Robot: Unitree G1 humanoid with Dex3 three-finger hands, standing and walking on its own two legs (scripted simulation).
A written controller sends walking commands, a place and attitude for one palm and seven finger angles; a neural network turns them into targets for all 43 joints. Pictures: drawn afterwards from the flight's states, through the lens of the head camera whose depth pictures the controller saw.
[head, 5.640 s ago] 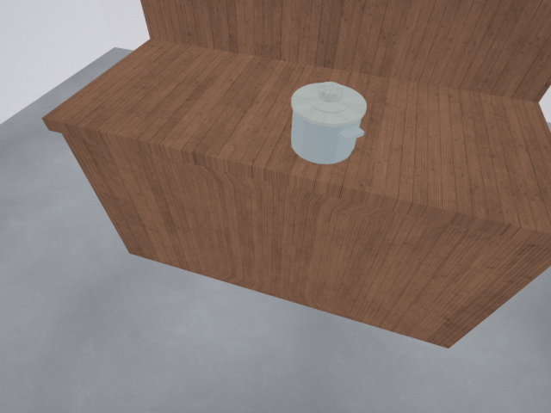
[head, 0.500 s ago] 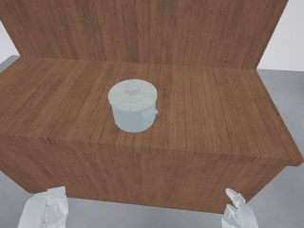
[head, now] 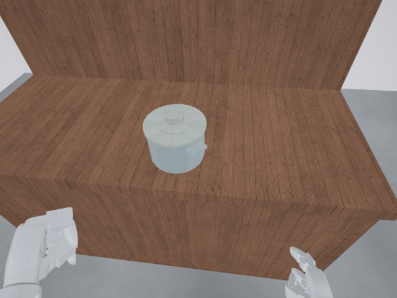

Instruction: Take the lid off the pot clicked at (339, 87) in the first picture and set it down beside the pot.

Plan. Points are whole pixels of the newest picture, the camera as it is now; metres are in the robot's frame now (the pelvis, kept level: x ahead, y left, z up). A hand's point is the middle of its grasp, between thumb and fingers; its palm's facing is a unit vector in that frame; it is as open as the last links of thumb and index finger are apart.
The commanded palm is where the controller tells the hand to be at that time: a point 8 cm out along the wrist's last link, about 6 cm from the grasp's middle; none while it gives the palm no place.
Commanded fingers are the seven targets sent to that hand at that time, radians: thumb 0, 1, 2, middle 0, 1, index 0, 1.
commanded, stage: reach forward and open the fingers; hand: left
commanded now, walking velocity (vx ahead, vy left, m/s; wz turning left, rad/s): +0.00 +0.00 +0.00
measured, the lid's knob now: (173, 115) +0.53 +0.14 +0.08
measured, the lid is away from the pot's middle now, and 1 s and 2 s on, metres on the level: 0.00 0.00 0.00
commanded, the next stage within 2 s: move the open hand above the knob in 1.10 s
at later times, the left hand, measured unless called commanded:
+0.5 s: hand (65, 228) +0.19 +0.26 +0.10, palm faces -0.22 -0.05 -0.98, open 4.2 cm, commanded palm +0.18 +0.26 +0.16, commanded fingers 0.00 0.12 1.24 -0.99 -0.58 -0.99 -0.58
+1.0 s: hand (68, 201) +0.23 +0.26 +0.12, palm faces -0.14 -0.07 -0.99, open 9.7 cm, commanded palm +0.22 +0.27 +0.20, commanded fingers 0.00 -0.31 1.46 -0.84 -0.08 -0.84 -0.08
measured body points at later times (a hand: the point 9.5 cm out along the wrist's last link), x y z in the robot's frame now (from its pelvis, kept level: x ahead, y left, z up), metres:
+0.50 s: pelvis -0.01 +0.00 +0.00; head -0.01 -0.05 +0.44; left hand +0.19 +0.26 +0.15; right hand +0.21 -0.22 -0.09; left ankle +0.02 +0.10 -0.74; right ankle -0.04 -0.11 -0.74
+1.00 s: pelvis -0.04 +0.03 +0.00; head -0.03 -0.02 +0.44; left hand +0.23 +0.26 +0.17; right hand +0.17 -0.18 -0.10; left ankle +0.02 +0.10 -0.74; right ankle -0.04 -0.11 -0.74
